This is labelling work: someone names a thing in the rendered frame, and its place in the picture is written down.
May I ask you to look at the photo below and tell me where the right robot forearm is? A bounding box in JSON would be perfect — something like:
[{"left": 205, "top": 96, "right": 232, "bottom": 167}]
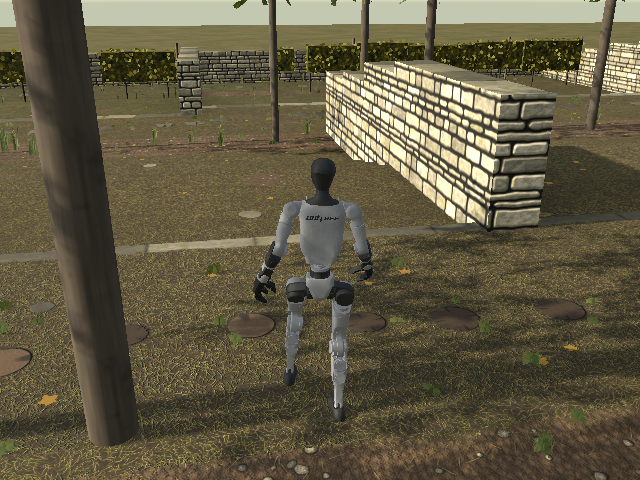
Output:
[{"left": 358, "top": 239, "right": 373, "bottom": 270}]

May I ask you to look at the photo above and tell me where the robot right hand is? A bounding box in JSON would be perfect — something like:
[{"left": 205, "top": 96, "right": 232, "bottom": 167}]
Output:
[{"left": 349, "top": 264, "right": 373, "bottom": 282}]

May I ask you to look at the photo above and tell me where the right robot upper arm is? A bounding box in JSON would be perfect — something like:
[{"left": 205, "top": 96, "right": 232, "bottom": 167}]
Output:
[{"left": 342, "top": 201, "right": 369, "bottom": 255}]

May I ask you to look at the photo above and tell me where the robot left shin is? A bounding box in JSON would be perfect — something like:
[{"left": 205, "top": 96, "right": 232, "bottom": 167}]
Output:
[{"left": 285, "top": 315, "right": 300, "bottom": 373}]

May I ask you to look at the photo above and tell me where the left robot upper arm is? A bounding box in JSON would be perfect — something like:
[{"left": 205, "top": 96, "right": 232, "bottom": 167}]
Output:
[{"left": 272, "top": 201, "right": 302, "bottom": 257}]

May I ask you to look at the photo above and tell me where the robot right foot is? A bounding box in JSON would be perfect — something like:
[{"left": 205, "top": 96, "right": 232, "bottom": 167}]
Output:
[{"left": 328, "top": 395, "right": 346, "bottom": 422}]

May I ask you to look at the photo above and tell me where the robot left hand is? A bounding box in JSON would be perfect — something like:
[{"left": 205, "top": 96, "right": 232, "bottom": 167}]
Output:
[{"left": 253, "top": 277, "right": 276, "bottom": 303}]

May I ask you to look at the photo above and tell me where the left robot forearm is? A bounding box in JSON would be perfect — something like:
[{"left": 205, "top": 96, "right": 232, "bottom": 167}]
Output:
[{"left": 257, "top": 241, "right": 281, "bottom": 283}]

